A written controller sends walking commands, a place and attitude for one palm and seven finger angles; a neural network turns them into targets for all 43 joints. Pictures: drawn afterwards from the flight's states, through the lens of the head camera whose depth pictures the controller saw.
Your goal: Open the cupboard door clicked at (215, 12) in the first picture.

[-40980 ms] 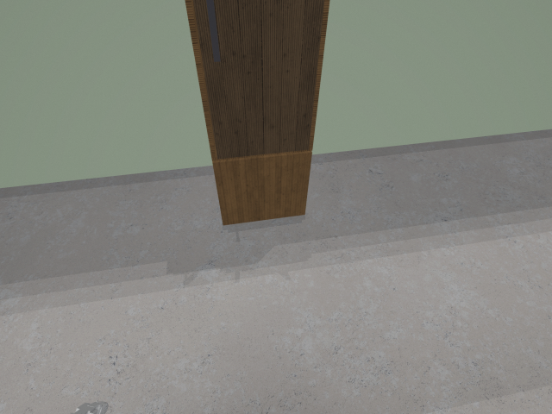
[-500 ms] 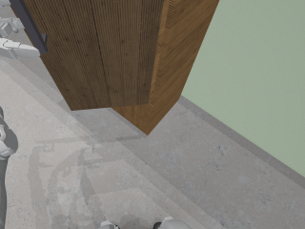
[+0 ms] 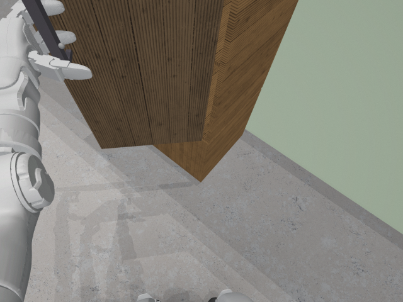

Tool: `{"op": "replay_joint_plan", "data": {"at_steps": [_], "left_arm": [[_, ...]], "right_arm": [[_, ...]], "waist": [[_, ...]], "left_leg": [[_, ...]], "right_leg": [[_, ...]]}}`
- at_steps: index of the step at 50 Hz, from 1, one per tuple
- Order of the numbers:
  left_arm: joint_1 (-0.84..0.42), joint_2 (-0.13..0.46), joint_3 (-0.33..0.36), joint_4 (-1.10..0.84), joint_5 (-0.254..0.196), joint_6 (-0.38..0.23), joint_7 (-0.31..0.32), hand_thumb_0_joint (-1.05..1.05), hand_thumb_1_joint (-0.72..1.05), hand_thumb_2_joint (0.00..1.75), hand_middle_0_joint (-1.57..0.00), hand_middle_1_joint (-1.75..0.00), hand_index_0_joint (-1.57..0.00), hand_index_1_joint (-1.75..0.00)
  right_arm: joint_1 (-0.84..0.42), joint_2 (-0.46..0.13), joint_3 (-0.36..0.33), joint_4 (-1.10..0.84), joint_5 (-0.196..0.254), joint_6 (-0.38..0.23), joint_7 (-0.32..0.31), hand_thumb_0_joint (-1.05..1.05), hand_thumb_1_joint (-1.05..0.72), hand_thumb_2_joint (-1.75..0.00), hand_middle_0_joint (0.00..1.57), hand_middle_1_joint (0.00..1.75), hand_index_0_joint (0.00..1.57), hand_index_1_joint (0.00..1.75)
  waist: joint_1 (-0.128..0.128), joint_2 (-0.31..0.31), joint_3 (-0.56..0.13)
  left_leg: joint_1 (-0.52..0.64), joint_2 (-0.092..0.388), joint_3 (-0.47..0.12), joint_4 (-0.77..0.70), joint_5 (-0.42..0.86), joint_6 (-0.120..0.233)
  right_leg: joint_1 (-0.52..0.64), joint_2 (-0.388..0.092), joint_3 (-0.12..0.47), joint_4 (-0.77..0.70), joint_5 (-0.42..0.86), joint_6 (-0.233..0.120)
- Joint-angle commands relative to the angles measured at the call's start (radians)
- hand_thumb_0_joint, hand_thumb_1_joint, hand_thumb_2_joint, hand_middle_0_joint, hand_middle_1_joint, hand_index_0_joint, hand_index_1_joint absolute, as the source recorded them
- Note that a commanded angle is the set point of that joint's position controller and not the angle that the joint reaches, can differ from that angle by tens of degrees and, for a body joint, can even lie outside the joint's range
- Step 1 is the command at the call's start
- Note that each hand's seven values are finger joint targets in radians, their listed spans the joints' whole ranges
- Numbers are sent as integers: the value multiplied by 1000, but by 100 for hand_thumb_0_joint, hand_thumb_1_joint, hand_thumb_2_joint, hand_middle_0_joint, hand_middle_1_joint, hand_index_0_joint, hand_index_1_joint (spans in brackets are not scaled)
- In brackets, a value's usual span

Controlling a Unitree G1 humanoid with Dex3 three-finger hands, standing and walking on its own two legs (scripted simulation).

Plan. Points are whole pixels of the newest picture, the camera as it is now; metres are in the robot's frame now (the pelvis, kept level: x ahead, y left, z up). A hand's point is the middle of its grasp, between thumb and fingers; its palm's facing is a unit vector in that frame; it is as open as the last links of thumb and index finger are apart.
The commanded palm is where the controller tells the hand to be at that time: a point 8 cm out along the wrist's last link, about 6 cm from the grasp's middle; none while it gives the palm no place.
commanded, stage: slide the fingers in behind the handle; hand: left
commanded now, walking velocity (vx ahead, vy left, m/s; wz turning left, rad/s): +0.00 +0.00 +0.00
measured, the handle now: (51, 28) +0.60 +0.20 +0.16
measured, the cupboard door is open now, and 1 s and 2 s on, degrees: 47 49 61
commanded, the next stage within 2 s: close the thumb around the handle in 0.64 s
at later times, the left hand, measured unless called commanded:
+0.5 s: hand (67, 47) +0.55 +0.17 +0.16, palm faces +0.05 -1.00 -0.02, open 14.0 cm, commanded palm +0.53 +0.20 +0.16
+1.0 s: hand (66, 50) +0.54 +0.17 +0.16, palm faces +0.04 -1.00 -0.01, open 12.2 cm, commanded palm +0.52 +0.21 +0.16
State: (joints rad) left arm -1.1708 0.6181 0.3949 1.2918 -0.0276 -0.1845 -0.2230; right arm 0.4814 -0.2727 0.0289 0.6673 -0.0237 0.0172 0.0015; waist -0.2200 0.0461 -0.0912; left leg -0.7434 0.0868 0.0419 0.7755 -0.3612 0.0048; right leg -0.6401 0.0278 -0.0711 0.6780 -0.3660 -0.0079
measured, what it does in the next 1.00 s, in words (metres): stands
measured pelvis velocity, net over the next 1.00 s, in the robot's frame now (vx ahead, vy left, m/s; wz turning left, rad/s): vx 0.00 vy -0.01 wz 0.01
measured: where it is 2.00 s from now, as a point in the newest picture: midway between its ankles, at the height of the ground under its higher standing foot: outside the picture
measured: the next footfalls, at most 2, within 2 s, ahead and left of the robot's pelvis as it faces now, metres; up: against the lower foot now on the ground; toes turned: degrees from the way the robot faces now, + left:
none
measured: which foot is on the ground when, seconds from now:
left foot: down 0.00-1.00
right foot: down 0.00-1.00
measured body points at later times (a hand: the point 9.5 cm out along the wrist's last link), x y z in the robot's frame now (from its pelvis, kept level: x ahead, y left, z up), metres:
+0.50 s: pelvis +0.00 -0.01 +0.00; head +0.11 +0.00 +0.44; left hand +0.54 +0.22 +0.16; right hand -0.04 -0.28 -0.11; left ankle -0.01 +0.11 -0.71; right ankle -0.04 -0.12 -0.71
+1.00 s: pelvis +0.00 -0.01 +0.00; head +0.10 +0.00 +0.44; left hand +0.53 +0.22 +0.16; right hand -0.03 -0.27 -0.11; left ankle -0.01 +0.11 -0.71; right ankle -0.04 -0.12 -0.71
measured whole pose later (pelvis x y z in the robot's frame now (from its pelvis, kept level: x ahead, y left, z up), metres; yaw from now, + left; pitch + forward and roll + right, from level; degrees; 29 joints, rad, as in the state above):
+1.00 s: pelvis +0.00 -0.01 +0.00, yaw +1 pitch +17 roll -2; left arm -1.12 0.56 0.37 1.27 -0.05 -0.21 -0.18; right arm 0.46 -0.28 0.02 0.69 -0.02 0.00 0.01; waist -0.20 0.05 -0.09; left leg -0.70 0.08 0.03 0.75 -0.35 -0.01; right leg -0.60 0.03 -0.08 0.67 -0.37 -0.02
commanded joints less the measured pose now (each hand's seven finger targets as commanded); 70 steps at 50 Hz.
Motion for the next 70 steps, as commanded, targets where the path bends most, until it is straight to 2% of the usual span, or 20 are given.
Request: {"op": "replay_joint_plan", "data": {"at_steps": [1,2,6,8,12,16,21,28,30,37,38,40,49,50,52,56,62,65,68,70], "left_arm": [[-537,217,12,-265,-14,-76,23,0,-50,30,-30,-120,-30,-120],[-547,215,8,-282,-10,-84,28,0,-50,30,-30,-120,-30,-120],[-519,157,-22,-236,-18,-83,38,0,-50,30,-30,-120,-30,-120],[-530,174,-12,-238,-11,-85,40,0,-50,30,-30,-120,-30,-120],[-569,63,-90,-259,-22,-89,42,0,-50,30,-30,-120,-30,-120],[-578,96,-71,-248,-23,-90,42,0,-50,30,-30,-120,-30,-120],[-587,66,-91,-243,-30,-89,40,0,-50,30,-30,-120,-30,-120],[-554,152,-28,-256,-33,-93,28,0,-50,30,-30,-120,-30,-120],[-533,138,-44,-233,-31,-88,22,0,-50,30,-30,-120,-30,-120],[-522,128,-34,-292,-45,-107,21,0,-50,30,-30,-120,-30,-120],[-518,170,-2,-293,-41,-109,24,0,-44,32,-30,-121,-30,-121],[-526,123,-44,-282,-42,-102,20,0,-33,37,-31,-122,-31,-122],[-519,147,-29,-258,-38,-106,27,0,17,59,-35,-127,-35,-127],[-535,123,-47,-269,-39,-109,27,0,23,61,-35,-128,-35,-128],[-518,152,-12,-288,-41,-119,30,0,34,66,-36,-129,-36,-129],[-530,164,-15,-232,-36,-108,31,0,56,76,-38,-131,-38,-131],[-550,140,-36,-245,-32,-108,31,0,90,90,-40,-135,-40,-135],[-544,147,-37,-219,-28,-101,31,0,90,90,-40,-135,-40,-135],[-534,201,5,-229,-24,-105,34,0,90,90,-40,-135,-40,-135],[-530,138,-43,-218,-25,-96,30,0,90,90,-40,-135,-40,-135]], "right_arm": [[206,-192,-73,-22,-1,-11,-15,0,-90,-90,20,30,20,30],[203,-188,-75,-21,0,-11,-12,0,-90,-90,20,30,20,30],[200,-187,-73,-18,0,-15,-9,0,-90,-90,20,30,20,30],[201,-188,-77,-10,1,-15,-8,0,-90,-90,20,30,20,30],[195,-180,-80,1,2,-24,-4,0,-90,-90,20,30,20,30],[205,-186,-79,16,0,-27,-6,0,-90,-90,20,30,20,30],[202,-184,-79,20,1,-33,-5,0,-90,-90,20,30,20,30],[197,-189,-79,14,3,-32,-7,0,-90,-90,20,30,20,30],[187,-185,-77,7,7,-30,-8,0,-90,-90,20,30,20,30],[177,-184,-79,-3,6,-30,-6,0,-90,-90,20,30,20,30],[182,-188,-81,1,7,-28,-9,0,-90,-90,20,30,20,30],[169,-182,-79,0,10,-28,-9,0,-90,-90,20,30,20,30],[165,-184,-76,1,11,-29,-13,0,-90,-90,20,30,20,30],[166,-183,-77,2,10,-32,-13,0,-90,-90,20,30,20,30],[170,-184,-80,0,7,-35,-13,0,-90,-90,20,30,20,30],[175,-188,-74,7,8,-32,-16,0,-90,-90,20,30,20,30],[176,-186,-75,2,5,-37,-15,0,-90,-90,20,30,20,30],[179,-190,-74,2,6,-34,-15,0,-90,-90,20,30,20,30],[186,-193,-75,1,5,-34,-18,0,-90,-90,20,30,20,30],[181,-187,-74,-1,5,-34,-16,0,-90,-90,20,30,20,30]], "waist": [[-12,142,-464],[-11,173,-487],[-25,91,-429],[-17,120,-451],[-38,143,-445],[-40,126,-456],[-44,129,-441],[-19,111,-485],[-23,103,-443],[-8,132,-475],[-4,115,-490],[-19,106,-444],[-14,108,-422],[-24,104,-428],[-4,118,-483],[-19,76,-418],[-24,126,-454],[-23,109,-420],[-12,111,-460],[-25,117,-416]], "left_leg": [[477,-47,-83,-17,517,29],[503,-45,-85,-14,535,25],[454,-50,-80,-20,494,31],[471,-49,-82,-17,499,28],[507,-50,-86,-15,491,27],[488,-53,-88,-17,486,30],[488,-58,-87,-17,482,33],[462,-64,-76,-16,492,36],[435,-66,-70,-22,471,37],[491,-65,-72,-27,512,32],[490,-62,-72,-24,520,33],[465,-66,-63,-29,480,36],[459,-61,-71,-35,459,32],[472,-59,-74,-36,461,32],[504,-60,-76,-29,510,30],[446,-61,-75,-33,457,35],[479,-57,-81,-30,464,30],[447,-56,-80,-34,421,29],[455,-56,-81,-31,452,28],[448,-56,-76,-32,435,29]], "right_leg": [[57,39,22,-40,463,3],[48,39,24,-39,467,4],[64,40,21,-45,467,5],[54,39,26,-44,465,6],[15,41,23,-49,440,5],[40,37,25,-47,453,3],[34,38,26,-49,456,3],[108,37,36,-47,517,6],[111,36,36,-53,513,7],[112,40,32,-53,523,4],[124,39,33,-50,531,4],[113,38,35,-60,517,8],[91,36,34,-60,473,7],[83,36,32,-60,468,7],[101,37,32,-52,496,5],[95,36,33,-57,471,6],[64,35,31,-54,447,7],[56,36,29,-59,412,7],[80,35,31,-51,441,6],[53,36,27,-58,423,7]]}}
